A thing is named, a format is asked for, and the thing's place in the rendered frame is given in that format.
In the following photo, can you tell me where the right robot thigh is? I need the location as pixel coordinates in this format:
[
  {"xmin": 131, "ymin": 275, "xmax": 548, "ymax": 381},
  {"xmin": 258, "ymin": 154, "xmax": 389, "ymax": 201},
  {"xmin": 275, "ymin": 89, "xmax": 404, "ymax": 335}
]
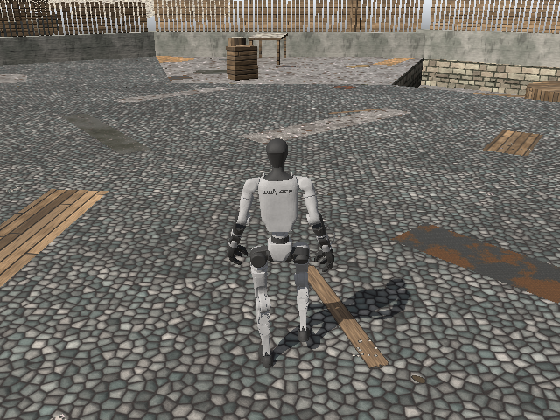
[{"xmin": 291, "ymin": 242, "xmax": 310, "ymax": 288}]

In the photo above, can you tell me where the left robot upper arm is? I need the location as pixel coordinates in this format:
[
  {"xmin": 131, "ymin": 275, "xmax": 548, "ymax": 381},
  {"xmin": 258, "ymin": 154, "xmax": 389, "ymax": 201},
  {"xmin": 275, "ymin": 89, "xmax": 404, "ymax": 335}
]
[{"xmin": 236, "ymin": 177, "xmax": 260, "ymax": 226}]

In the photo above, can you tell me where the robot thigh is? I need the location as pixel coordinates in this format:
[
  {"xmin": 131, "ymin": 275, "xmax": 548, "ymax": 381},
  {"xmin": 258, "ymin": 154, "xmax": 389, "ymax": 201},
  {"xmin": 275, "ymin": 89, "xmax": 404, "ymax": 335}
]
[
  {"xmin": 291, "ymin": 242, "xmax": 310, "ymax": 288},
  {"xmin": 250, "ymin": 245, "xmax": 271, "ymax": 313}
]

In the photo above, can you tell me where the right robot upper arm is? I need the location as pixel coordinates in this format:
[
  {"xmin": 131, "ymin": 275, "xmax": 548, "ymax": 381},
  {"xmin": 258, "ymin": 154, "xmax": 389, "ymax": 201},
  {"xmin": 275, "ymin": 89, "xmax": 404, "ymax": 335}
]
[{"xmin": 296, "ymin": 176, "xmax": 321, "ymax": 225}]

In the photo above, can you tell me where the left robot forearm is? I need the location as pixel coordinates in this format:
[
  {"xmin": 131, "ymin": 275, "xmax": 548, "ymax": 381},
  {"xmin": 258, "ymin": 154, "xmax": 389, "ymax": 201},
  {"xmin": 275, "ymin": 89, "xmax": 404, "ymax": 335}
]
[{"xmin": 228, "ymin": 212, "xmax": 246, "ymax": 248}]

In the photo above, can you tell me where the left robot hand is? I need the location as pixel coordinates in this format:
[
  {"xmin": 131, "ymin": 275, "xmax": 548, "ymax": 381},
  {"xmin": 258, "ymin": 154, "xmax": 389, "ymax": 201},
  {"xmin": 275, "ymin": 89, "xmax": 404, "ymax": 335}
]
[{"xmin": 227, "ymin": 245, "xmax": 248, "ymax": 265}]

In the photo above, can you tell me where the right robot forearm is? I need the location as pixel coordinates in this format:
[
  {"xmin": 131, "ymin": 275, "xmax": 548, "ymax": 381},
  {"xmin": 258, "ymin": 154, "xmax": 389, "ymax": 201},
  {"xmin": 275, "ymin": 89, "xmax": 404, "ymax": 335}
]
[{"xmin": 312, "ymin": 211, "xmax": 332, "ymax": 252}]

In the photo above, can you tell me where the left robot thigh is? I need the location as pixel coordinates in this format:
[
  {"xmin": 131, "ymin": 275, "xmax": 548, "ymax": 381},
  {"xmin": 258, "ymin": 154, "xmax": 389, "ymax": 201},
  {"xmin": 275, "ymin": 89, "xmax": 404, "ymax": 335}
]
[{"xmin": 250, "ymin": 245, "xmax": 271, "ymax": 313}]

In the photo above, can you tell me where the right robot hand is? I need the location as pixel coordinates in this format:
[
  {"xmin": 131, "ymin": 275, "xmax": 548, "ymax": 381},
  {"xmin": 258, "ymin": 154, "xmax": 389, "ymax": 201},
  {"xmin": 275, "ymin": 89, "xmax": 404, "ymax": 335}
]
[{"xmin": 314, "ymin": 249, "xmax": 334, "ymax": 272}]

